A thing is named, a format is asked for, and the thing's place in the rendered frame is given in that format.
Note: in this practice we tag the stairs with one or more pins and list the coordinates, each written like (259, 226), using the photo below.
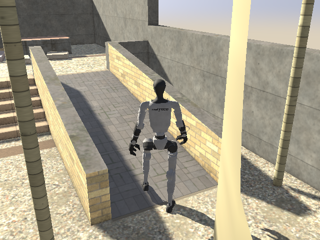
(9, 127)

